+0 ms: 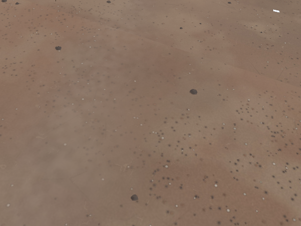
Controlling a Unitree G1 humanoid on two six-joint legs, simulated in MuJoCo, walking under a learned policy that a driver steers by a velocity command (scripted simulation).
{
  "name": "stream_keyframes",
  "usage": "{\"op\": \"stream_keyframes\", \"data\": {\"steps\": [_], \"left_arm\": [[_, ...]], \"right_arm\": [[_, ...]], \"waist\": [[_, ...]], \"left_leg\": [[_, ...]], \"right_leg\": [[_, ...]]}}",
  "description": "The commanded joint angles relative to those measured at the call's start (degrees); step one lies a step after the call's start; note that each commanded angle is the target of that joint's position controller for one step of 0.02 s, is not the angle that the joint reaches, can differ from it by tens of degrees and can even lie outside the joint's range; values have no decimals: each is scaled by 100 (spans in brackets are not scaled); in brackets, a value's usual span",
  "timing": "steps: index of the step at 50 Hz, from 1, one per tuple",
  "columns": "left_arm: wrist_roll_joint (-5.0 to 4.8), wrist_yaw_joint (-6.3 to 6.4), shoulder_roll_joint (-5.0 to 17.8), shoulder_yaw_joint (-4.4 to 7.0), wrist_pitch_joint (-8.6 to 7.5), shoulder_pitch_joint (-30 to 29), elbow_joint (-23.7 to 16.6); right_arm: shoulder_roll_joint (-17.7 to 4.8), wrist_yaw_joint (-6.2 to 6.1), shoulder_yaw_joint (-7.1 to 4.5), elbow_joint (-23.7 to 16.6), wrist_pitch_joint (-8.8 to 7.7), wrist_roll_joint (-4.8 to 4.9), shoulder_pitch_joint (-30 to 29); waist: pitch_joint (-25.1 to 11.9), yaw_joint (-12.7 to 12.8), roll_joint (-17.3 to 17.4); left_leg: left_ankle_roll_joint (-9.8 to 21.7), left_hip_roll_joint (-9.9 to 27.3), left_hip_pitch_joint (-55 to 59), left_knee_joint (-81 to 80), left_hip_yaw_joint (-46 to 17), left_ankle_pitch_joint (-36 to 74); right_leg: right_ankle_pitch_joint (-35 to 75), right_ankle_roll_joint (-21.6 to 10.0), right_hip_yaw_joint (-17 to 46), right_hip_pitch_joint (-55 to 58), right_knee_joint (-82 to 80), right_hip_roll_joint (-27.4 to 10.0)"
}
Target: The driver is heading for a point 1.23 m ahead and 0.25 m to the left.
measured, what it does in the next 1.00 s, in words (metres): walks ahead: right foot, then left foot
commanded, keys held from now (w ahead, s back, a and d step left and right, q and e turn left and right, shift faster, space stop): shift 0.40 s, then w+shift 0.60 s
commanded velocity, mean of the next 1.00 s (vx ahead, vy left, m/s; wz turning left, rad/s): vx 0.38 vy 0.00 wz -0.04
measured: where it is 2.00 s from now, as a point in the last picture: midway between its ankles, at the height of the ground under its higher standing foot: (125, 102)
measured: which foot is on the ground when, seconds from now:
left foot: down 0.00-0.46, up 0.48-0.68, down 0.70-1.00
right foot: up 0.00-0.10, down 0.12-0.70, up 0.72-1.00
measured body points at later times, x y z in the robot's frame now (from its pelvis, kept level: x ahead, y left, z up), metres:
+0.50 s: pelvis +0.01 -0.01 +0.00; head +0.00 -0.01 +0.45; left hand +0.06 +0.25 -0.14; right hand +0.05 -0.28 -0.14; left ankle +0.02 +0.09 -0.73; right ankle -0.04 -0.12 -0.74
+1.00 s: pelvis +0.22 +0.05 -0.01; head +0.23 +0.07 +0.44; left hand +0.42 +0.29 -0.11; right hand +0.13 -0.19 -0.14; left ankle +0.08 +0.13 -0.75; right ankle +0.38 -0.09 -0.67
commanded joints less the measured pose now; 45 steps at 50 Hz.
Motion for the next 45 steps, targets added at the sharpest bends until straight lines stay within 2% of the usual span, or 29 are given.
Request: {"op": "stream_keyframes", "data": {"steps": [1, 3, 5, 6, 7, 8, 9, 11, 12, 14, 20, 21, 22, 23, 24, 25, 27, 29, 31, 32, 34, 35, 36, 37, 38, 39, 41, 42, 45], "left_arm": [[-38, 54, 290, -14, -43, 66, -163], [-62, 107, 234, -64, -91, 172, -27], [-19, 175, 181, -114, -196, 410, 163], [55, 216, 376, -102, -274, 366, 177], [145, 252, 721, -75, -341, 220, 123], [86, 205, 437, -181, -380, -178, 193], [65, 173, 210, -255, -426, -403, 179], [68, 194, 249, -260, -442, -203, 352], [40, 222, 285, -262, -453, -54, 461], [5, 230, 276, -259, -451, 107, 641], [6, 235, 213, -284, -462, 144, 987], [10, 233, 316, -236, -448, 355, 1072], [24, 215, 548, -144, -406, 505, 1093], [57, 180, 720, -69, -383, 734, 1117], [61, 152, 881, 19, -403, 752, 1121], [81, 132, 739, 33, -460, 687, 1084], [82, 113, 637, 68, -625, 505, 1013], [3, 99, 653, 108, -779, 243, 936], [-4, 72, 718, 145, -850, 73, 901], [2, 54, 721, 160, -852, 63, 911], [46, 33, 644, 157, -839, -19, 870], [146, 9, 341, 62, -883, -135, 773], [81, -32, -342, -132, -986, -365, 329], [96, -61, -51, -85, -988, -408, 280], [123, -113, 158, -42, -983, -524, 250], [174, -189, 284, -20, -988, -376, 354], [283, -292, 247, -27, -898, -179, 466], [268, -329, 168, -50, -834, -288, 426], [202, -337, 69, -98, -726, -947, 181]], "right_arm": [[-966, 26, -262, -188, -30, -39, 46], [-980, 48, -278, -57, 29, -41, 176], [-902, 36, -249, 47, 37, 4, 217], [-787, 38, -213, 54, -15, 22, 333], [-541, 76, -143, -45, -75, 77, 403], [-440, 49, -97, 20, -48, 103, 276], [-511, 28, -105, 129, -22, 36, 233], [-701, 47, -169, 268, -28, 37, 97], [-751, 69, -186, 334, -31, 20, 149], [-619, 75, -139, 513, -59, 37, 270], [-510, 46, -102, 922, -44, 34, 198], [-543, 57, -119, 978, -36, 17, 231], [-678, 92, -180, 938, -15, -27, 122], [-739, 148, -208, 793, 2, -68, -237], [-546, 198, -163, 590, -13, -51, -641], [-581, 203, -179, 473, -62, -40, -898], [-696, 260, -252, 495, -196, -62, -668], [-673, 353, -271, 518, -299, -35, -487], [-570, 384, -260, 481, -295, 10, -409], [-564, 369, -272, 522, -280, 26, -219], [-667, 268, -354, 887, -316, -6, 826], [-970, 184, -462, 1165, -415, -56, 1829], [-1603, 146, -560, 1204, -493, -161, 2361], [-1187, 168, -443, 1105, -460, -171, 1737], [-1101, 191, -432, 883, -470, -117, 1064], [-980, 228, -406, 786, -523, -74, 783], [-826, 206, -333, 802, -602, -36, 726], [-745, 198, -309, 895, -641, -29, 879], [-643, 211, -306, 1131, -697, 26, 1390]], "waist": [[-441, 4, 1454], [-403, 40, 1413], [-423, 215, 1098], [-583, 139, 800], [-716, -10, -57], [-399, -139, -409], [-283, -177, -364], [-62, -7, -388], [-22, 11, -363], [-34, 20, -169], [40, 39, 162], [-207, 107, 93], [-82, 213, -140], [299, 416, -353], [741, 527, -811], [999, 586, -712], [550, 309, -221], [140, 110, -288], [170, -5, -565], [285, -94, -535], [241, -557, 206], [-104, -1014, 1153], [-464, -1029, 2701], [-107, -543, 1555], [230, -220, 816], [81, -54, 418], [20, 121, 606], [129, 102, 717], [502, -34, 510]], "left_leg": [[809, 1092, 593, -708, -1213, 1053], [790, 1103, 510, -572, -1270, 1345], [481, 1036, 104, -325, -1199, 1422], [242, 984, -278, -242, -1145, 1064], [4, 585, -634, 163, -671, 302], [-29, 261, 122, -190, -231, -490], [-36, 321, 485, -312, -284, -217], [-19, 360, 464, -347, -401, 322], [-5, 410, 459, -344, -427, 516], [-13, 446, 377, -407, -438, 544], [-49, 459, 464, -507, -466, 399], [-12, 258, 447, -284, -302, -642], [58, 4, -37, 153, -103, -1932], [85, -102, -921, 647, 21, -2417], [45, -96, -1591, 1318, 480, -1706], [34, 215, -2091, 1936, 404, -1276], [-26, 481, -2460, 2379, 200, -977], [-46, 494, -1697, 1915, 326, -775], [-1, 393, -567, 1221, 580, -850], [17, 315, 35, 879, 776, -818], [10, -29, 1636, 376, 1143, -786], [132, 511, 2705, -83, 227, -1574], [596, 2179, 3078, -1540, -2981, -4062], [911, 2509, 2345, -1950, -4233, -4695], [877, 2439, 1895, -1721, -3554, -4210], [765, 2073, 1605, -1642, -2768, -3492], [623, 1595, 1183, -1964, -1868, -2744], [638, 1469, 1103, -2090, -1616, -2437], [720, 1282, 1267, -2329, -1010, -1438]], "right_leg": [[-137, -106, -589, 313, -1211, -94], [301, -240, -721, 721, -2090, -142], [1587, -429, -606, 1600, -3515, -300], [1846, -553, -87, 2140, -3592, -749], [2303, -814, 869, 2295, -3544, -1595], [2847, -1083, 823, 1025, -3419, -1911], [2358, -953, 610, 824, -3405, -1615], [1640, -662, 333, 766, -3448, -1114], [1740, -639, 294, 782, -3436, -1069], [1841, -645, 235, 946, -3370, -1035], [1615, -682, 230, 811, -3414, -1014], [326, -791, 263, 905, -3498, -926], [-1282, -1017, 572, 866, -3615, -981], [-2514, -1323, 1222, 906, -4058, -1355], [-2881, -1653, 1980, 989, -4577, -1985], [-2353, -1839, 2325, 1031, -4794, -2367], [-1178, -1779, 1936, 1670, -4668, -2291], [-512, -1533, 1101, 1515, -4613, -1895], [-518, -1403, 595, 695, -4573, -1677], [-634, -1409, 496, 226, -4420, -1663], [-667, -1386, 203, -848, -3364, -1399], [-27, -1254, -326, -1555, -1460, -913], [-476, -1010, -909, -2759, 791, -149], [97, -1143, -180, -3294, 1672, -312], [767, -1145, -178, -3454, 1895, -776], [1205, -1030, -281, -3044, 1696, -1032], [1536, -761, -573, -2528, 1430, -1232], [1760, -677, -690, -2581, 1437, -1256], [2222, -539, -972, -3168, 1091, -1291]]}}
